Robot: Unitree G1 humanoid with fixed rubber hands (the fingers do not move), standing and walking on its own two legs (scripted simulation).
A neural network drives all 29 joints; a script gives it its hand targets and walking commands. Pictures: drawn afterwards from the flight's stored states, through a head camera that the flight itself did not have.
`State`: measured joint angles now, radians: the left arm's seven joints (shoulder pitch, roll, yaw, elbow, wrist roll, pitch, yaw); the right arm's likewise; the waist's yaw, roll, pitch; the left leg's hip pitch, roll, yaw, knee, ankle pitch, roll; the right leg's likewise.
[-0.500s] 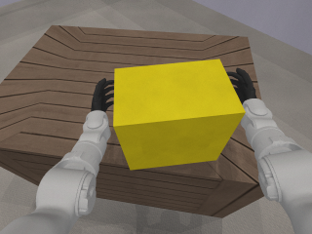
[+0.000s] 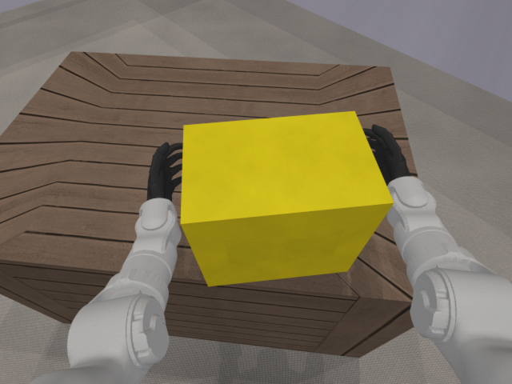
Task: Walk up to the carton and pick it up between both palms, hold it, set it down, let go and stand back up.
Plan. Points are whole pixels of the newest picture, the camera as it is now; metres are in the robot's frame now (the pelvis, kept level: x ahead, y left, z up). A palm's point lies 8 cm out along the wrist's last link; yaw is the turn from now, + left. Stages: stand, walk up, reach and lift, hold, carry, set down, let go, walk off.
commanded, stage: reach and lift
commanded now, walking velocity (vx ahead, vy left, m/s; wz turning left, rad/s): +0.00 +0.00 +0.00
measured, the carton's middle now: (274, 206) +0.43 +0.01 +0.00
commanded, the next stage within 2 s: none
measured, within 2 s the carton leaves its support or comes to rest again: leaves its support in 0.98 s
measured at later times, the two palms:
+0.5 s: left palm (164, 191) +0.41 +0.20 +0.05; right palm (394, 177) +0.45 -0.17 +0.08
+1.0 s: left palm (140, 211) +0.36 +0.22 +0.07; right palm (388, 202) +0.39 -0.15 +0.08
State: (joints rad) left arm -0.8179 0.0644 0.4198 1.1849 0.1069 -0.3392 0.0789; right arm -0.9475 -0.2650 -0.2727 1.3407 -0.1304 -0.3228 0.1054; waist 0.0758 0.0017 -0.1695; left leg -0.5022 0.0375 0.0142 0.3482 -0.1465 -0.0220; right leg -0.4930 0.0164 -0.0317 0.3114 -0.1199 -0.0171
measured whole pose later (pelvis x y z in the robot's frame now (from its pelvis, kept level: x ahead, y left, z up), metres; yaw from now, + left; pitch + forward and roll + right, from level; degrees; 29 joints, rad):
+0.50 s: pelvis +0.02 +0.01 +0.00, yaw -1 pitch +13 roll -1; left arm -0.66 -0.01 0.36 0.91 0.15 -0.18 0.13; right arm -0.79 -0.24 -0.21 1.18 -0.06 -0.30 0.10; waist 0.07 -0.01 -0.13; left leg -0.38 0.05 0.04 0.34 -0.18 -0.01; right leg -0.34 0.02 -0.03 0.24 -0.13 -0.01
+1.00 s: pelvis -0.01 +0.01 +0.01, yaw +2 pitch +8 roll -1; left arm -0.64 0.06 0.28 0.91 0.08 -0.06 0.12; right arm -0.70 -0.15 -0.27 1.07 -0.10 -0.21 0.05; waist 0.05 -0.01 -0.11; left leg -0.31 0.03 0.02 0.29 -0.11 -0.01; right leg -0.28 0.00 -0.06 0.23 -0.09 -0.01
